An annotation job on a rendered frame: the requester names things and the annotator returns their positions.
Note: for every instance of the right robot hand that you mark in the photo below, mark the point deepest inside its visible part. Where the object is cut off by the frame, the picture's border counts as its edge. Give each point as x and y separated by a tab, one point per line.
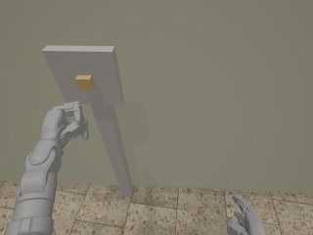
250	224

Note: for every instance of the panel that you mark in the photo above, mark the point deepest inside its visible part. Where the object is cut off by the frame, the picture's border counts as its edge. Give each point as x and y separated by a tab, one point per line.
66	62

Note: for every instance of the left robot forearm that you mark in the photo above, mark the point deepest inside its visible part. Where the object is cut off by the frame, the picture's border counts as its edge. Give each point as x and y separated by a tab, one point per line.
36	196

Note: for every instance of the left robot hand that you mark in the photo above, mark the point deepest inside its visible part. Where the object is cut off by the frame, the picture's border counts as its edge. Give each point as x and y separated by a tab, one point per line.
55	126

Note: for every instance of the button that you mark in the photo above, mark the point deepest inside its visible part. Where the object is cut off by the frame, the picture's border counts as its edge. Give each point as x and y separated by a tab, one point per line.
85	82

